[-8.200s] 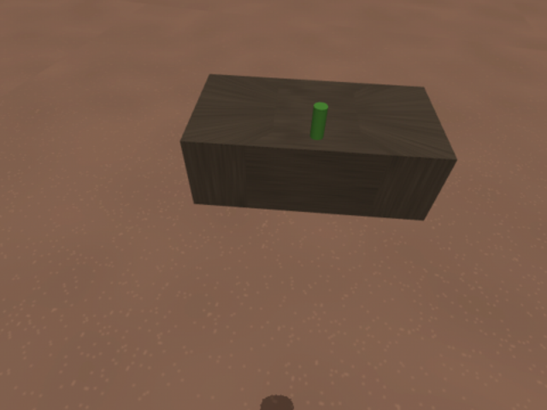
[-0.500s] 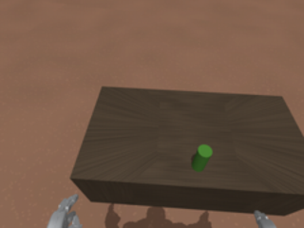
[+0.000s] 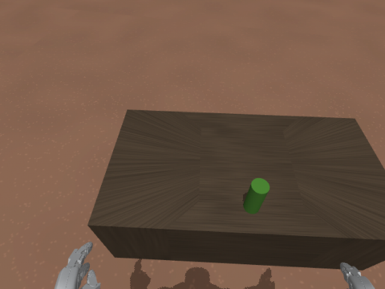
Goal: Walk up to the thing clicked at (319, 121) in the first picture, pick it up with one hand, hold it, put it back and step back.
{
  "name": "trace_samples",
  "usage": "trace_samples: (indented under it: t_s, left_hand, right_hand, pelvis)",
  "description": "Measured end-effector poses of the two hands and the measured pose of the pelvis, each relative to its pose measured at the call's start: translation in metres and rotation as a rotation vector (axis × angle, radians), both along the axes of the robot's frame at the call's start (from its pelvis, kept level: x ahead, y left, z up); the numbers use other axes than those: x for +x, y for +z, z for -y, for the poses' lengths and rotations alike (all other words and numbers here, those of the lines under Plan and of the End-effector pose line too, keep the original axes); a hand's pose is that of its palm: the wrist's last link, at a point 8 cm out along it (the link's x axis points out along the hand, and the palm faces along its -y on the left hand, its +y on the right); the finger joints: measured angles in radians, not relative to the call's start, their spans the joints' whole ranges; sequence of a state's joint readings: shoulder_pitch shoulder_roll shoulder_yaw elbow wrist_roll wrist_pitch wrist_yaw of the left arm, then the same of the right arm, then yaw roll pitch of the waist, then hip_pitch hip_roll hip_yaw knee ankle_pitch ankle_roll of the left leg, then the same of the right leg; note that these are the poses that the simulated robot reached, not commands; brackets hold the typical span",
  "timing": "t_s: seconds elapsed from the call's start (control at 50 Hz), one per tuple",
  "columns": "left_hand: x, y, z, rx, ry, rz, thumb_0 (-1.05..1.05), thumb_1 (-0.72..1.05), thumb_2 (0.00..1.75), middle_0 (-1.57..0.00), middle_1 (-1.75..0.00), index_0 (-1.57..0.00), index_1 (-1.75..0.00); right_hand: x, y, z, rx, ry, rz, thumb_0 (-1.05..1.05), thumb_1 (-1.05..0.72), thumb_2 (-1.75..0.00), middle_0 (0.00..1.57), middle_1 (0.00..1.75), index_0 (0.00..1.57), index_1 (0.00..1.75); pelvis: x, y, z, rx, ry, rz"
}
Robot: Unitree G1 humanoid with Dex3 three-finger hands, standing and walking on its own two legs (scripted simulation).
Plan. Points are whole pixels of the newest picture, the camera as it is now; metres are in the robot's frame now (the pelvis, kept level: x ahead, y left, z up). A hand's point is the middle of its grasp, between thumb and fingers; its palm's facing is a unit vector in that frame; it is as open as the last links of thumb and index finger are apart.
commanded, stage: go down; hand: right
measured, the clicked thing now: (255, 196) +0.48 -0.20 -0.26
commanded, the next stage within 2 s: approach in 1.70 s
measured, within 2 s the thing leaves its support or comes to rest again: neither
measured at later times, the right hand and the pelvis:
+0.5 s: hand (353, 225) +0.29 -0.34 -0.02, palm faces +0.14 +0.97 -0.18, open 17.7 cm; pelvis -0.02 -0.01 +0.00, yaw +1 degrees
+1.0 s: hand (364, 194) +0.34 -0.37 +0.01, palm faces +0.16 +0.98 -0.12, open 17.5 cm; pelvis -0.02 +0.00 -0.01, yaw +2 degrees
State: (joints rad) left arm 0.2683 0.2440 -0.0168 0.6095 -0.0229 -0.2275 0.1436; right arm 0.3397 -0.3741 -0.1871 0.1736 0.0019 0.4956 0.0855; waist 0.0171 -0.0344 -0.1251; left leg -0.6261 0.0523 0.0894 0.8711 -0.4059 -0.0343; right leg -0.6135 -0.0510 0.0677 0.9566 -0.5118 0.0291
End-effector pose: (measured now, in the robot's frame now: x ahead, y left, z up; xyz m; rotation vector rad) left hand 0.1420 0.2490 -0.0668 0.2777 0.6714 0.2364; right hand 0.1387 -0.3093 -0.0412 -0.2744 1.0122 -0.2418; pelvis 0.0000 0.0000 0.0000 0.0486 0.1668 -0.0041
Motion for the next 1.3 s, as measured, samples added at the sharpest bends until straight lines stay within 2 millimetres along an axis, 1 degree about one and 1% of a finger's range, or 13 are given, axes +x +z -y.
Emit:
trace_samples:
  t_s: [0.04,0.08,0.22,0.3,0.36,0.48,0.6,0.7,0.82,1.1,1.3]
  left_hand:
    - [-0.003,0.000,-0.001,0.012,-0.003,0.003,0.01,0.91,0.89,-0.20,-0.30,-0.20,-0.30]
    - [-0.006,-0.001,-0.001,0.024,-0.005,0.002,0.01,0.90,0.89,-0.20,-0.30,-0.20,-0.30]
    - [-0.026,-0.004,-0.004,0.048,0.006,-0.039,0.01,0.90,0.89,-0.21,-0.30,-0.20,-0.30]
    - [-0.043,-0.006,-0.007,0.050,0.030,-0.076,0.01,0.90,0.89,-0.21,-0.30,-0.20,-0.29]
    - [-0.057,-0.008,-0.010,0.051,0.045,-0.120,0.01,0.90,0.89,-0.21,-0.30,-0.20,-0.29]
    - [-0.086,-0.017,-0.014,0.055,0.058,-0.229,0.01,0.90,0.89,-0.20,-0.29,-0.20,-0.29]
    - [-0.102,-0.021,-0.016,0.067,0.050,-0.308,0.01,0.90,0.89,-0.20,-0.29,-0.20,-0.29]
    - [-0.107,-0.021,-0.018,0.073,0.046,-0.339,0.01,0.90,0.89,-0.20,-0.30,-0.20,-0.29]
    - [-0.108,-0.021,-0.022,0.081,0.036,-0.367,0.01,0.90,0.89,-0.20,-0.30,-0.20,-0.30]
    - [-0.103,-0.025,-0.026,0.102,0.009,-0.421,0.01,0.91,0.90,-0.20,-0.30,-0.20,-0.30]
    - [-0.105,-0.025,-0.021,0.099,0.006,-0.442,0.01,0.91,0.90,-0.20,-0.30,-0.20,-0.30]
  right_hand:
    - [0.006,0.002,0.004,0.003,-0.006,0.032,-0.01,0.55,-0.06,0.04,0.07,0.05,0.06]
    - [0.017,0.005,0.010,0.006,-0.010,0.077,-0.01,0.56,-0.06,0.04,0.07,0.05,0.06]
    - [0.074,0.027,0.039,0.029,-0.012,0.242,-0.01,0.58,-0.05,0.04,0.07,0.05,0.06]
    - [0.097,0.038,0.053,0.062,-0.005,0.277,-0.01,0.58,-0.05,0.04,0.06,0.05,0.05]
    - [0.107,0.041,0.060,0.088,0.008,0.294,-0.01,0.59,-0.05,0.04,0.06,0.05,0.05]
    - [0.120,0.042,0.074,0.115,0.026,0.359,-0.01,0.59,-0.06,0.03,0.07,0.04,0.06]
    - [0.137,0.048,0.085,0.124,0.044,0.457,-0.01,0.60,-0.06,0.02,0.07,0.03,0.06]
    - [0.151,0.054,0.092,0.132,0.050,0.508,-0.02,0.60,-0.06,0.02,0.07,0.03,0.06]
    - [0.164,0.061,0.099,0.140,0.050,0.553,-0.02,0.59,-0.06,0.03,0.06,0.04,0.05]
    - [0.185,0.066,0.113,0.155,0.056,0.632,-0.02,0.52,-0.06,0.04,0.06,0.04,0.05]
    - [0.195,0.071,0.121,0.161,0.062,0.672,-0.02,0.51,-0.07,0.04,0.06,0.04,0.05]
  pelvis:
    - [-0.003,-0.001,0.000,0.000,-0.002,0.002]
    - [-0.007,-0.002,-0.001,0.000,-0.004,0.005]
    - [-0.018,-0.002,-0.001,0.003,-0.002,0.007]
    - [-0.020,0.000,0.002,0.003,0.006,0.001]
    - [-0.021,0.001,0.004,0.001,0.013,-0.005]
    - [-0.024,0.000,0.007,-0.005,0.023,-0.025]
    - [-0.026,-0.003,0.007,-0.006,0.026,-0.049]
    - [-0.026,-0.004,0.006,-0.004,0.027,-0.066]
    - [-0.024,-0.005,0.004,-0.003,0.028,-0.086]
    - [-0.017,-0.011,0.003,0.001,0.027,-0.132]
    - [-0.016,-0.013,0.007,0.009,0.029,-0.142]
